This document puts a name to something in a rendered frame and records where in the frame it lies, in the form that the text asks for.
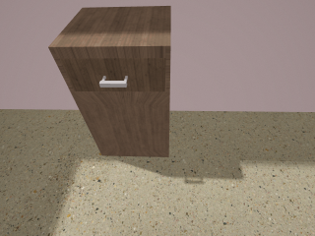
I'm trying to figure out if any cabinet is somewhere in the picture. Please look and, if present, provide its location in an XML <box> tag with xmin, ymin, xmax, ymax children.
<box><xmin>48</xmin><ymin>6</ymin><xmax>171</xmax><ymax>157</ymax></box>

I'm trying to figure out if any handle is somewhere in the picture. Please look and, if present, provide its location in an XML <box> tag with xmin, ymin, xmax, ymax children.
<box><xmin>99</xmin><ymin>76</ymin><xmax>128</xmax><ymax>88</ymax></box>

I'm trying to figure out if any drawer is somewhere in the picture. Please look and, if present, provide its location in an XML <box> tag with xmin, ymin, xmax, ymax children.
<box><xmin>60</xmin><ymin>58</ymin><xmax>166</xmax><ymax>92</ymax></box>

